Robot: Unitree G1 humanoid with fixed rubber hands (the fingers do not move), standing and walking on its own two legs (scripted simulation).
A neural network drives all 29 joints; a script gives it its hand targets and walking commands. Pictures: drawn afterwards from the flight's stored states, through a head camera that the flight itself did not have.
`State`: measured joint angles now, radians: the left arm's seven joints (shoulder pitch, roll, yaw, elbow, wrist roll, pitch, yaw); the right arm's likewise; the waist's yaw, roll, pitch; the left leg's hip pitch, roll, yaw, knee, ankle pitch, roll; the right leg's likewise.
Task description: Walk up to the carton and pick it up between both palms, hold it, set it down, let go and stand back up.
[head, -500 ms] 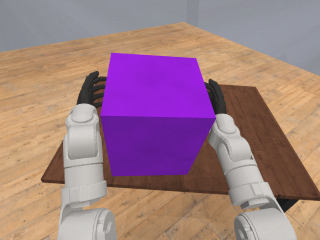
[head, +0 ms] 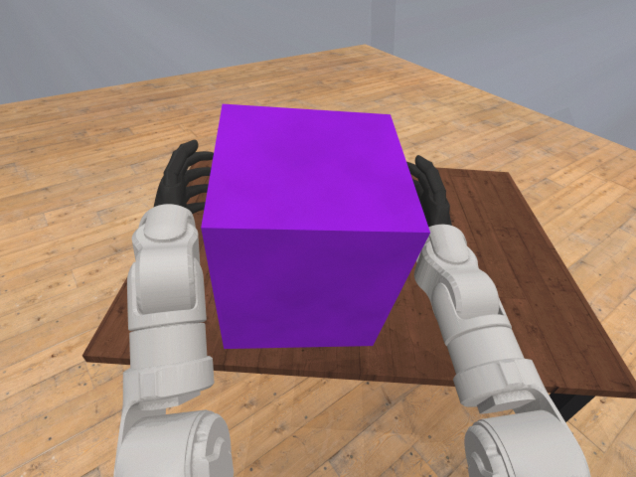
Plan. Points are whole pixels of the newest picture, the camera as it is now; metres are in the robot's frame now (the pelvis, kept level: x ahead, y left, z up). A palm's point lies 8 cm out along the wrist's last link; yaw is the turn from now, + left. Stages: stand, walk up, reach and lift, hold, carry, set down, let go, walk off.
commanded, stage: hold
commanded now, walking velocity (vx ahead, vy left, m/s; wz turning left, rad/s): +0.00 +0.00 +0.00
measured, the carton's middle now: (304, 235) +0.39 +0.01 +0.14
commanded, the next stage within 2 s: set down in 1.92 s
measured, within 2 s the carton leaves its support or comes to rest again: neither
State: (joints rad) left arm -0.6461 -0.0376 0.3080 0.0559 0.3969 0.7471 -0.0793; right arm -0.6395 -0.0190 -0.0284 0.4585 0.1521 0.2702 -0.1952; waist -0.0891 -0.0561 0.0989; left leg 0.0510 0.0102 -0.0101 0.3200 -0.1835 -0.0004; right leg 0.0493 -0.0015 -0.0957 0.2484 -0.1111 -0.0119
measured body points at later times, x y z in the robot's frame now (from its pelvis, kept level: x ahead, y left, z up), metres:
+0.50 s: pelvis +0.00 +0.00 +0.00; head -0.04 +0.03 +0.45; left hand +0.38 +0.16 +0.21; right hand +0.37 -0.15 +0.19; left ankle +0.01 +0.12 -0.75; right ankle +0.03 -0.11 -0.75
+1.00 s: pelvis +0.00 +0.00 +0.00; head -0.04 +0.03 +0.45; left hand +0.38 +0.16 +0.21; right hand +0.37 -0.15 +0.19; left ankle +0.01 +0.12 -0.75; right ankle +0.03 -0.11 -0.75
